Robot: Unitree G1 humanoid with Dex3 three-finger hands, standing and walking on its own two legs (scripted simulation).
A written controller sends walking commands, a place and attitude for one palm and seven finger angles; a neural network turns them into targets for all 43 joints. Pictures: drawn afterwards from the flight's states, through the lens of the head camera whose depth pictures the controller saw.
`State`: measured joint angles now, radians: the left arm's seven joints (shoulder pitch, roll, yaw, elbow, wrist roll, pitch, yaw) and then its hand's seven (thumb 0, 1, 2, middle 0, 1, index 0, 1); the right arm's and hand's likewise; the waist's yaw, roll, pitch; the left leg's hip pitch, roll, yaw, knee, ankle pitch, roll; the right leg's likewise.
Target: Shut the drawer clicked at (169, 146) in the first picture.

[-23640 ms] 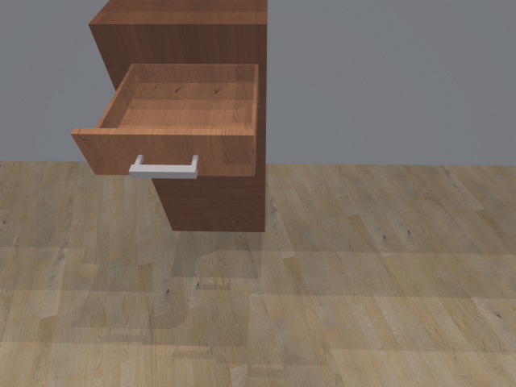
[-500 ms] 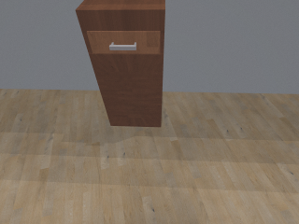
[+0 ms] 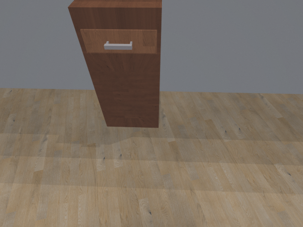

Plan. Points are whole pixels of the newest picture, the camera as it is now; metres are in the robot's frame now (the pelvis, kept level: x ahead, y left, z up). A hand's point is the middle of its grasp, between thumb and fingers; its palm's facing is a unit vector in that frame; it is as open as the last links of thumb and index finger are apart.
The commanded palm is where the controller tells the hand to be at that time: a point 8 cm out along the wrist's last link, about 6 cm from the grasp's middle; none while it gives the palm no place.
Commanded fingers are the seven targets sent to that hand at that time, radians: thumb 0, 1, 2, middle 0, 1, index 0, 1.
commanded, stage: look to check the result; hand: left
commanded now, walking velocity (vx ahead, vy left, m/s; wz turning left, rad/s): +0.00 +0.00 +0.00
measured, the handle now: (118, 44) +0.95 +0.21 -0.01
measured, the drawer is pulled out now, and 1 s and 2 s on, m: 0.00 0.00 0.00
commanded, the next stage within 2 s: stand and wait in 0.48 s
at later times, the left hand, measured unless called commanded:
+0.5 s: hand out of the picture +0.03 +0.17 -0.17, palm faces +0.01 -0.97 -0.23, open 7.4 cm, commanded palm none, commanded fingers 0.00 0.90 0.90 -0.20 -0.30 -0.20 -0.30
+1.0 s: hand out of the picture +0.03 +0.18 -0.17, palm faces +0.00 -0.97 -0.24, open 7.4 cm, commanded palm none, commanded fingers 0.00 0.90 0.90 -0.20 -0.30 -0.20 -0.30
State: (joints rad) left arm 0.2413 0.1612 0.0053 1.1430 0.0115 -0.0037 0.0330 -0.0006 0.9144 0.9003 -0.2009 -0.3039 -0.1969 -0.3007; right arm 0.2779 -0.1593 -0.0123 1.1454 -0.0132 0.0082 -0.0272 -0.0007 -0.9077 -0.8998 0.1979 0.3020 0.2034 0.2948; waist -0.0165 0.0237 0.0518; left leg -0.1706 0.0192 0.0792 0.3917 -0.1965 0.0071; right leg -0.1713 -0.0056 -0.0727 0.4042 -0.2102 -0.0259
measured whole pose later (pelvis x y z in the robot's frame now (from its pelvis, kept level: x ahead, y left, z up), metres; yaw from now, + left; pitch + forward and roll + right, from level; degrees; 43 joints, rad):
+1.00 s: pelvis +0.01 -0.01 +0.00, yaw +0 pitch -2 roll +0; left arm 0.22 0.18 0.01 1.15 0.01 -0.01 0.03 0.00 0.91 0.90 -0.20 -0.30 -0.20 -0.30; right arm 0.25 -0.18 -0.01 1.15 -0.01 0.01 -0.03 0.00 -0.91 -0.90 0.20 0.30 0.20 0.29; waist -0.02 0.02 0.05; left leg -0.14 0.04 0.08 0.37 -0.20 -0.01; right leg -0.13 0.01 -0.07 0.36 -0.21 -0.04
